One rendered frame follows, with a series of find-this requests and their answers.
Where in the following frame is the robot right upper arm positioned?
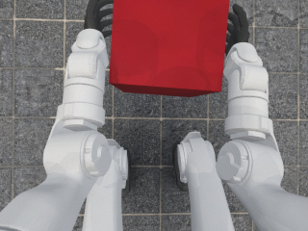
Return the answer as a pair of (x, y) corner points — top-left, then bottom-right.
(215, 140), (308, 231)

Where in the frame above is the robot right hand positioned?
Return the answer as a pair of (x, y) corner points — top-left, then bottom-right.
(225, 3), (250, 57)

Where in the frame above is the robot right shin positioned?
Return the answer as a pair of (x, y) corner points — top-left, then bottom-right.
(179, 131), (216, 182)

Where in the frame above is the robot left hand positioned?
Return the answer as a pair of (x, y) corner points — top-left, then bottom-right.
(84, 0), (114, 38)

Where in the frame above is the robot right thigh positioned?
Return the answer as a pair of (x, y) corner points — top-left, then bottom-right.
(177, 138), (235, 231)

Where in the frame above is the robot left upper arm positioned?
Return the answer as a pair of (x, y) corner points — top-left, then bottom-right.
(0, 130), (112, 231)

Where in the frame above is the robot right forearm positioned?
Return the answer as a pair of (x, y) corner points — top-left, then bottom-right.
(223, 42), (281, 156)

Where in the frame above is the robot left forearm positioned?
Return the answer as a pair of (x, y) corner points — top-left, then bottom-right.
(42, 28), (109, 164)

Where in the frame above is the carton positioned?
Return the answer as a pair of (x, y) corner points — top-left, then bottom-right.
(109, 0), (230, 97)

